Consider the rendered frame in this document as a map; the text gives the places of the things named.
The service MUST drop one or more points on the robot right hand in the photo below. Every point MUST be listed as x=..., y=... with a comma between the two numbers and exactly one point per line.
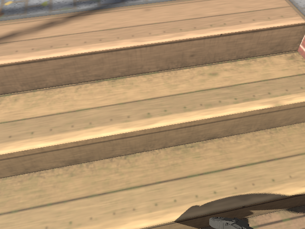
x=228, y=223

